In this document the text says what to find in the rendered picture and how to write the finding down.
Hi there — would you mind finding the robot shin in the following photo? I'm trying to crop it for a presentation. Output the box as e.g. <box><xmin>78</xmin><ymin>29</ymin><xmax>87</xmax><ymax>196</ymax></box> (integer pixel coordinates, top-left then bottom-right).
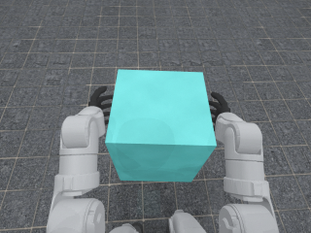
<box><xmin>122</xmin><ymin>223</ymin><xmax>135</xmax><ymax>230</ymax></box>
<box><xmin>173</xmin><ymin>210</ymin><xmax>184</xmax><ymax>216</ymax></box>

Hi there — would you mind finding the right robot shin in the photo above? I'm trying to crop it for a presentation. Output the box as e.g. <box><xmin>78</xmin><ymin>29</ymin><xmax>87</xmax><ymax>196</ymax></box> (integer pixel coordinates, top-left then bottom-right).
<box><xmin>173</xmin><ymin>210</ymin><xmax>184</xmax><ymax>216</ymax></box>

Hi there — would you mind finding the left robot shin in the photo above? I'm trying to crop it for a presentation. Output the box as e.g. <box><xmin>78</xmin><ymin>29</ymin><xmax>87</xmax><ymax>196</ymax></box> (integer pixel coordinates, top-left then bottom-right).
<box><xmin>122</xmin><ymin>223</ymin><xmax>135</xmax><ymax>230</ymax></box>

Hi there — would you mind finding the robot left upper arm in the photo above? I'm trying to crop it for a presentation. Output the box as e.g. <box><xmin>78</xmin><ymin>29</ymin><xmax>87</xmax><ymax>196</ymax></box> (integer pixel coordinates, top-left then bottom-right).
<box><xmin>47</xmin><ymin>198</ymin><xmax>106</xmax><ymax>233</ymax></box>

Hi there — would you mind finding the robot left forearm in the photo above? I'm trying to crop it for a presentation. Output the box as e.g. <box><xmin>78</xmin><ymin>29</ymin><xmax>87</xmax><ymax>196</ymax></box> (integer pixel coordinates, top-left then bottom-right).
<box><xmin>46</xmin><ymin>106</ymin><xmax>106</xmax><ymax>233</ymax></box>

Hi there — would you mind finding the left robot hand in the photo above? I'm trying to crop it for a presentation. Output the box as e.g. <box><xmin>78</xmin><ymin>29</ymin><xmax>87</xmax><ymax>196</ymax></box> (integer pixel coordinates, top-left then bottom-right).
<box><xmin>87</xmin><ymin>86</ymin><xmax>114</xmax><ymax>125</ymax></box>

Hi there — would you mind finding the right robot hand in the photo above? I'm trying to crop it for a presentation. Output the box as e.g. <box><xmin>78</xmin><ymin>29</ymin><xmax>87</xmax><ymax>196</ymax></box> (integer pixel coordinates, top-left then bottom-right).
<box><xmin>208</xmin><ymin>91</ymin><xmax>230</xmax><ymax>131</ymax></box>

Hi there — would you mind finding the robot right forearm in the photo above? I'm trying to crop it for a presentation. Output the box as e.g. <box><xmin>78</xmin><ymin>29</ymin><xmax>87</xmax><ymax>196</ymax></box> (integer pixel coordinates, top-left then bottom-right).
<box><xmin>215</xmin><ymin>112</ymin><xmax>279</xmax><ymax>233</ymax></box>

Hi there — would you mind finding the carton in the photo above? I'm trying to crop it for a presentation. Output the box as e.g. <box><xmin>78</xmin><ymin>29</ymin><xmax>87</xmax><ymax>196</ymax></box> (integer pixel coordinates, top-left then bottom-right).
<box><xmin>105</xmin><ymin>69</ymin><xmax>217</xmax><ymax>183</ymax></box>

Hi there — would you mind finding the robot right upper arm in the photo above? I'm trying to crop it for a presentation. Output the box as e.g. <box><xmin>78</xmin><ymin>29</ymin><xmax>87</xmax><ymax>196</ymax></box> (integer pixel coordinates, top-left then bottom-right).
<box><xmin>219</xmin><ymin>203</ymin><xmax>279</xmax><ymax>233</ymax></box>

